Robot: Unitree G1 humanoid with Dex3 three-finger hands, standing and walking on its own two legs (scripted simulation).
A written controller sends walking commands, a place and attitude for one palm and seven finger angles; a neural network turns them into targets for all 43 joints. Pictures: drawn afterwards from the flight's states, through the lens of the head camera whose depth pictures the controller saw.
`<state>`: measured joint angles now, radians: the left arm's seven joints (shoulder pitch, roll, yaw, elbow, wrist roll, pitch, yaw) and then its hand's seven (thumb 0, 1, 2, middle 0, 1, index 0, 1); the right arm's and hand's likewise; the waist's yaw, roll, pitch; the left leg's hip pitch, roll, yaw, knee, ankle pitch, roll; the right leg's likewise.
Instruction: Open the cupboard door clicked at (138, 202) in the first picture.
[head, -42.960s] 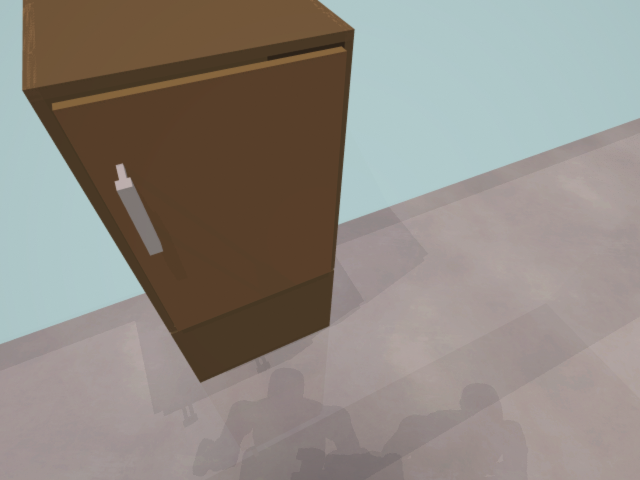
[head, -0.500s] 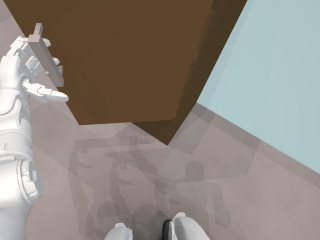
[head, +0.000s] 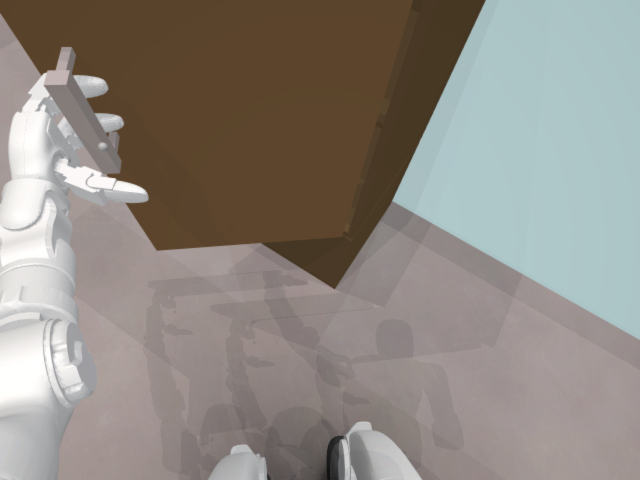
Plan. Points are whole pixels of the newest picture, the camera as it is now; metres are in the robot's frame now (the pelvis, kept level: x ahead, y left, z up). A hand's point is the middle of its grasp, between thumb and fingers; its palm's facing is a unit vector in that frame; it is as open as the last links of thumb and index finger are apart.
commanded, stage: slide the fingers in behind the handle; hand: left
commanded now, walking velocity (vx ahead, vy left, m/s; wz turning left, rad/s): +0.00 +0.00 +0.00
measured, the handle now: (91, 115) +0.54 +0.25 +0.08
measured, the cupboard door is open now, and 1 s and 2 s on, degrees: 40 40 70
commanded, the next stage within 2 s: close the thumb around the handle in 0.18 s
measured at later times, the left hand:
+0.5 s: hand (105, 147) +0.49 +0.22 +0.08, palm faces +0.04 -1.00 -0.02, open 12.7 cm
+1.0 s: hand (105, 147) +0.49 +0.22 +0.08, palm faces +0.07 -1.00 -0.02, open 5.7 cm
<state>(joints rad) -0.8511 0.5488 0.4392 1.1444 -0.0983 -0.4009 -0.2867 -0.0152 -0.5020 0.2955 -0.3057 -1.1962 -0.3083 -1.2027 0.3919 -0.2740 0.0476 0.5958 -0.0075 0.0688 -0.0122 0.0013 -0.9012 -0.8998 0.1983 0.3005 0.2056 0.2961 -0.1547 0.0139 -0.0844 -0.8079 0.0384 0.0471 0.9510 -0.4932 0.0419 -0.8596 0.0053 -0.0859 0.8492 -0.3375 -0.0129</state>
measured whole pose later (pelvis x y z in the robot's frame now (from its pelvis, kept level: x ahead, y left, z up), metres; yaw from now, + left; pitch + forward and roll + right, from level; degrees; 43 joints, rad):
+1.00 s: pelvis +0.00 +0.00 +0.00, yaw +0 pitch +19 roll -3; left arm -0.83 0.51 0.40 1.13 -0.12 -0.40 -0.26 0.01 0.75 0.82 -0.38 -1.34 -0.35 -1.34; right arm 0.40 -0.28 0.04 0.62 -0.01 0.07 -0.01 0.00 -0.90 -0.90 0.20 0.30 0.21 0.30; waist -0.14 0.02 -0.10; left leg -0.79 0.03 0.04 0.94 -0.49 0.04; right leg -0.84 0.00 -0.09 0.84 -0.34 -0.01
